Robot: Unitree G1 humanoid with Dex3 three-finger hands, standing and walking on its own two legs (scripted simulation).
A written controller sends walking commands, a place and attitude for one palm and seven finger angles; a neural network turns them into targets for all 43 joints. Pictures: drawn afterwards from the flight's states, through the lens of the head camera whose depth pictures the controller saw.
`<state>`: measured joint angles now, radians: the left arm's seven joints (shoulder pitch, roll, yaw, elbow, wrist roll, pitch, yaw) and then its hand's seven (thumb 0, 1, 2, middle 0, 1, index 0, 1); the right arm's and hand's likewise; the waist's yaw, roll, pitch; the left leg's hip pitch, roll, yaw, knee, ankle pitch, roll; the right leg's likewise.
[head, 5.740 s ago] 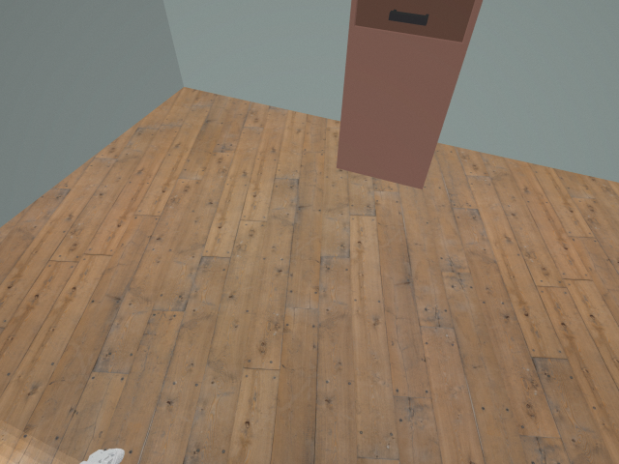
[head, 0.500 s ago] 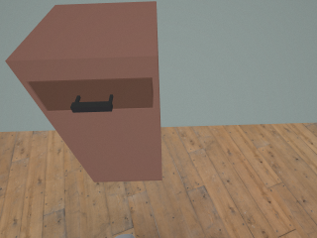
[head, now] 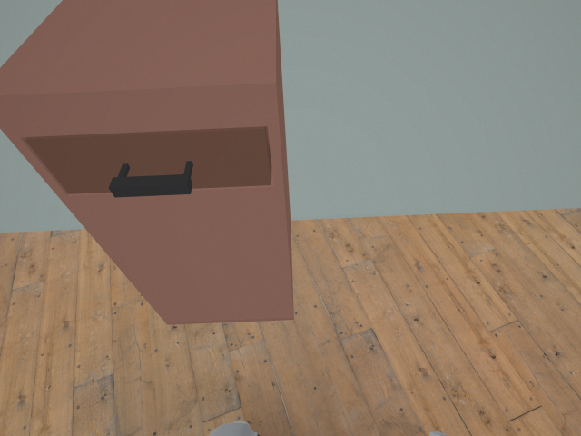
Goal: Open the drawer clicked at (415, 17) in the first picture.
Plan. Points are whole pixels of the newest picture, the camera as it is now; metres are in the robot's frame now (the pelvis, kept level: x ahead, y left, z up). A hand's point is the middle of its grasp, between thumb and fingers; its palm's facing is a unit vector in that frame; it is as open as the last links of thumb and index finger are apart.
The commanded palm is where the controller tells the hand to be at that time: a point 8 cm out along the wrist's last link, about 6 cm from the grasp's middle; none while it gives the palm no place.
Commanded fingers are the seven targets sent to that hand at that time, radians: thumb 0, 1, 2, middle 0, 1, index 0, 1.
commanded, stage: come to a stop and stand still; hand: left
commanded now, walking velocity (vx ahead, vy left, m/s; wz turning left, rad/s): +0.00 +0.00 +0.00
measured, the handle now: (154, 176) +0.51 +0.29 +0.03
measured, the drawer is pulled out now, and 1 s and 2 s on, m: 0.00 0.00 0.00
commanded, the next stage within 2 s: look again from close up in 0.58 s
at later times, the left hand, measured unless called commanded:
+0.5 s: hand out of the picture -0.04 +0.15 -0.16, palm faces +0.08 -0.98 -0.21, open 7.3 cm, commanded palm none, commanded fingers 0.00 0.90 0.90 -0.20 -0.30 -0.20 -0.30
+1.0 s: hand out of the picture -0.03 +0.13 -0.16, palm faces +0.08 -0.99 -0.13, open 7.4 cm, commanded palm none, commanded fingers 0.00 0.90 0.90 -0.20 -0.30 -0.20 -0.30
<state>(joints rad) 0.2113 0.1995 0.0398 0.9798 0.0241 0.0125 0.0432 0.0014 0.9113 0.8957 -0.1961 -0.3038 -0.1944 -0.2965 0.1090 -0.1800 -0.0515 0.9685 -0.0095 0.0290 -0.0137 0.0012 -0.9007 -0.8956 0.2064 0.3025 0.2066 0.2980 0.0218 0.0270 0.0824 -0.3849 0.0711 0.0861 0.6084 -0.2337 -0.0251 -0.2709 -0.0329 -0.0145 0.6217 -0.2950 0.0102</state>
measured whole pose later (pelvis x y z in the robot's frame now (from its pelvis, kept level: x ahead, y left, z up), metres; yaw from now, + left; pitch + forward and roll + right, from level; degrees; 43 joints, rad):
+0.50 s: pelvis -0.03 -0.03 +0.01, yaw +3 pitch -1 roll +0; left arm 0.35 0.17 0.01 1.02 0.02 0.01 0.03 0.00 0.92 0.90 -0.20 -0.30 -0.20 -0.30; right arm 0.36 -0.14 0.00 1.04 -0.02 0.02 -0.01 0.00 -0.90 -0.90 0.20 0.30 0.20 0.30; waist -0.01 0.00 -0.02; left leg -0.31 0.02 0.05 0.50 -0.19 0.02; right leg -0.23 0.02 -0.09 0.50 -0.26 -0.05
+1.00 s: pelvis +0.00 -0.02 +0.02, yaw +2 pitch +0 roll +0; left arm 0.35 0.11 -0.01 1.10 0.02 -0.02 0.04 0.00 0.91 0.90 -0.20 -0.30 -0.20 -0.30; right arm 0.33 -0.11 0.01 1.13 -0.01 -0.02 -0.03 0.01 -0.92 -0.90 0.20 0.30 0.20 0.30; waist 0.00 -0.02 -0.01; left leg -0.26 0.00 0.07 0.46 -0.20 0.03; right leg -0.18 0.01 -0.07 0.45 -0.27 -0.03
